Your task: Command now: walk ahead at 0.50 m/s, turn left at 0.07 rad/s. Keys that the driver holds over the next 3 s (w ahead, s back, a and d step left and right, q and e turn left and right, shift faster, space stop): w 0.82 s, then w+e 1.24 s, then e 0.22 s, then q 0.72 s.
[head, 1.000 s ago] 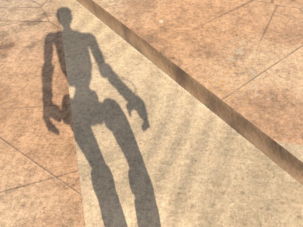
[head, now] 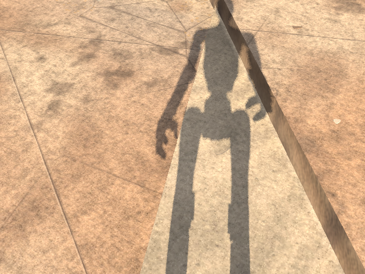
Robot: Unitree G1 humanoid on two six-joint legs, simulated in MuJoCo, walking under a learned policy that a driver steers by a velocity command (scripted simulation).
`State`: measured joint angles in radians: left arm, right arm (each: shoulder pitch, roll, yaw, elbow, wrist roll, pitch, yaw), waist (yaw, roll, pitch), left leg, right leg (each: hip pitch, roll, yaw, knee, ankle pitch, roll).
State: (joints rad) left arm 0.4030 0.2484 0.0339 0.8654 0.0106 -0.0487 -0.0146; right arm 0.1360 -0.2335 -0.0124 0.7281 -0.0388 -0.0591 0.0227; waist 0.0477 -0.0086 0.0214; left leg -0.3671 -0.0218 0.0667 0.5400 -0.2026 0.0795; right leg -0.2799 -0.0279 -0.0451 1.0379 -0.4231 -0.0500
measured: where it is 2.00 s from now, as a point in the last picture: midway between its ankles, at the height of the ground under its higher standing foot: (233, 153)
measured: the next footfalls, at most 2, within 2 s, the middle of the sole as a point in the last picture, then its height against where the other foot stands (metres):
right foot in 0.42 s outside the picture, level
left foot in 0.98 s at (177, 222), level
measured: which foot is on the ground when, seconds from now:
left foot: down 0.00-0.44, up 0.46-0.96, down 0.98-1.00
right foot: up 0.00-0.40, down 0.42-0.98, up 1.00-1.00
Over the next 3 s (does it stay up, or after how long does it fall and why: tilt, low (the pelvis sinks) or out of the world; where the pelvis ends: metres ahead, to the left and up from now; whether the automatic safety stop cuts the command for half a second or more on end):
stays up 1.10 -0.37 0.12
